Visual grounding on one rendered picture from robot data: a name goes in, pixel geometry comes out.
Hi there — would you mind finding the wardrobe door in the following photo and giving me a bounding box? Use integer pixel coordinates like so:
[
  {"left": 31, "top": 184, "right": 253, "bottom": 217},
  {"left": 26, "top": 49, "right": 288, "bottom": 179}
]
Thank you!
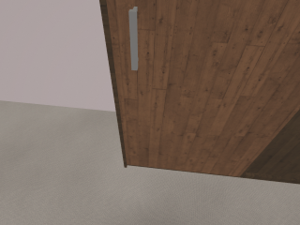
[
  {"left": 245, "top": 110, "right": 300, "bottom": 178},
  {"left": 106, "top": 0, "right": 300, "bottom": 177}
]

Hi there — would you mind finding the handle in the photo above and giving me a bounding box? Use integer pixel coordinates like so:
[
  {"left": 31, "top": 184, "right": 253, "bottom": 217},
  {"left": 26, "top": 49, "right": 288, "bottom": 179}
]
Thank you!
[{"left": 128, "top": 7, "right": 139, "bottom": 70}]

